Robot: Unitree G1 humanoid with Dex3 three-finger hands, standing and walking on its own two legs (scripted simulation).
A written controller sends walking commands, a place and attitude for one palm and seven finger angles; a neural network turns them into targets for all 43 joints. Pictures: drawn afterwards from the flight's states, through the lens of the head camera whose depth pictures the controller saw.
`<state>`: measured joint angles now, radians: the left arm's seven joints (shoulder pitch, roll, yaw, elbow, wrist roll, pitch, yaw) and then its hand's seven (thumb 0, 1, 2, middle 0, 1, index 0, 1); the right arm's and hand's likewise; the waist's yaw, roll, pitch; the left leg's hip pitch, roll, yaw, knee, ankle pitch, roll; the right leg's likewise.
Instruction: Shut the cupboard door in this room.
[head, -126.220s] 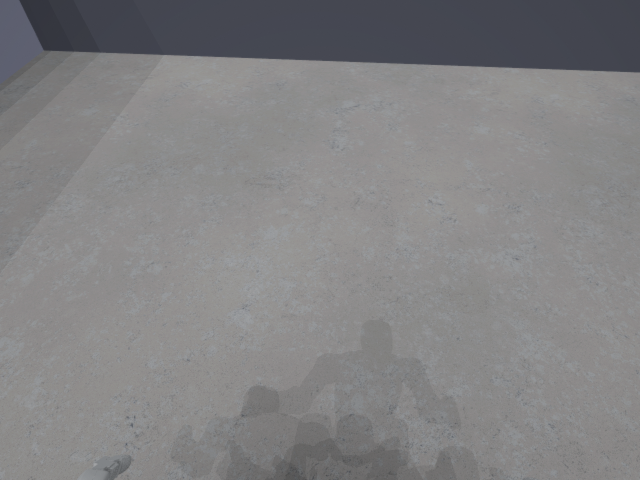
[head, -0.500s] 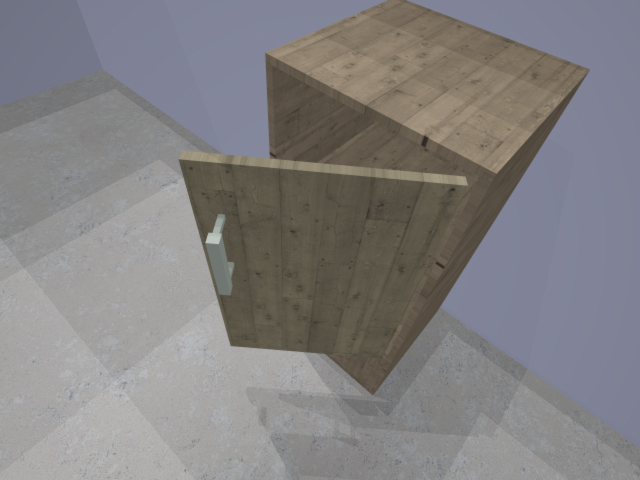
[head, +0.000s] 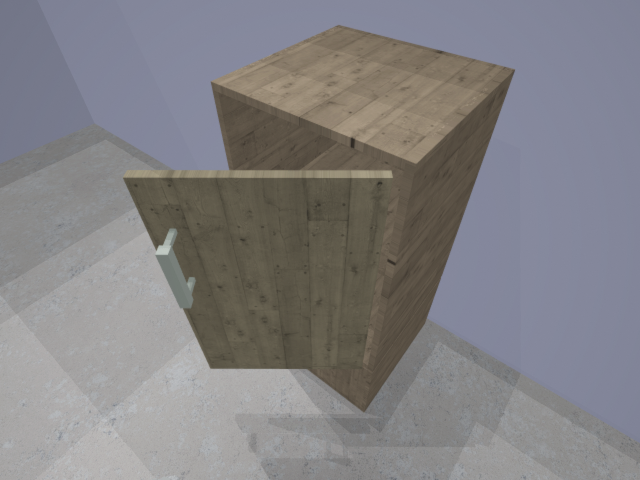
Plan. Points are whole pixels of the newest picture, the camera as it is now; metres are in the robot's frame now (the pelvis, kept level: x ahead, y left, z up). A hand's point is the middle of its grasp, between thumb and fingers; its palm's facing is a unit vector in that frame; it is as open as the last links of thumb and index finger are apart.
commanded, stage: come to a stop and stand still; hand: left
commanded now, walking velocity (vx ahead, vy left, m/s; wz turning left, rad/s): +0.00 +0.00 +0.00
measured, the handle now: (179, 269) +0.44 +0.25 -0.02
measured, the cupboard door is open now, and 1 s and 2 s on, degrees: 38 38 38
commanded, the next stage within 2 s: look again from close up in 0.86 s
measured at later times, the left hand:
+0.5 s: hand out of the picture +0.02 +0.26 -0.14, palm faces +0.02 -0.95 -0.32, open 7.4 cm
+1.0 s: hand out of the picture +0.01 +0.26 -0.14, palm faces +0.02 -0.96 -0.27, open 7.4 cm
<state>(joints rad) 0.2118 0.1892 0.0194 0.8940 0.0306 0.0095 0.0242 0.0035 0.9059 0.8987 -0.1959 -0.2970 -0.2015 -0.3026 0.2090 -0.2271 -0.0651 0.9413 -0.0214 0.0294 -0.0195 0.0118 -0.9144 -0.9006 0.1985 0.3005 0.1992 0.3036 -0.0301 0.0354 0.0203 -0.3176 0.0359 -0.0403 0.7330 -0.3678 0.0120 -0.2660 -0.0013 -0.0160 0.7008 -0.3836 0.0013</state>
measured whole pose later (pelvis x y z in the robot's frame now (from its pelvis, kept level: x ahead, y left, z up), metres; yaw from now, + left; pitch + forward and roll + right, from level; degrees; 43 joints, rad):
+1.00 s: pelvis -0.02 +0.03 +0.03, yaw +1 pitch -3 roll +0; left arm 0.22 0.30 0.00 1.07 0.02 -0.01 0.00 0.00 0.90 0.90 -0.20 -0.30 -0.20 -0.30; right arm 0.13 -0.29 -0.01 1.10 -0.01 -0.01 0.01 0.01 -0.91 -0.90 0.20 0.30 0.20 0.30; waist 0.02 -0.03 0.03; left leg -0.21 -0.02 -0.03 0.42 -0.16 0.02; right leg -0.15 -0.06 -0.01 0.39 -0.19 0.06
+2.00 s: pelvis -0.03 +0.00 -0.10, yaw +0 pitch +14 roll -2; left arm 0.49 0.26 0.38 0.19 -0.44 -0.57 -0.55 0.02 0.90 0.90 -0.46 -0.59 -0.47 -0.59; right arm 0.18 -0.26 -0.04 0.58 0.02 -0.36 -0.06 0.02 -0.90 -0.90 0.20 0.30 0.20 0.30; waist 0.07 -0.03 -0.13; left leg -1.02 0.03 -0.09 1.32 -0.55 -0.05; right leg -0.96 0.00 -0.05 1.31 -0.59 0.00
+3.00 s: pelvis -0.02 +0.02 -0.09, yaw +0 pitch +15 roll -3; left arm 0.41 0.25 0.16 -0.09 -0.28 -0.36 -0.23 0.02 0.90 0.90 -1.28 -1.48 -1.28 -1.49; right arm 0.25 -0.23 0.03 0.48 0.01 -0.18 -0.06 0.02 -0.90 -0.90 0.20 0.30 0.20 0.30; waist 0.00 0.02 -0.17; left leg -0.99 0.02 -0.08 1.27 -0.54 -0.02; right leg -0.91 -0.01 -0.04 1.22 -0.56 0.03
